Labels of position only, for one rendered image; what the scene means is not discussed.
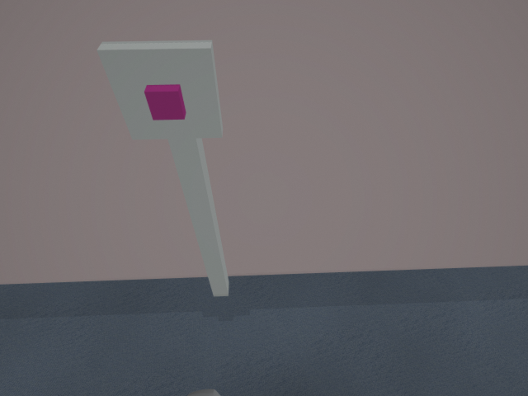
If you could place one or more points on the panel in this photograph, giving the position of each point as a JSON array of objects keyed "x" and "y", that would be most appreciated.
[{"x": 132, "y": 65}]

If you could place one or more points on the button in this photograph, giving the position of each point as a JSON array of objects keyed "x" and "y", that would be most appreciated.
[{"x": 165, "y": 102}]

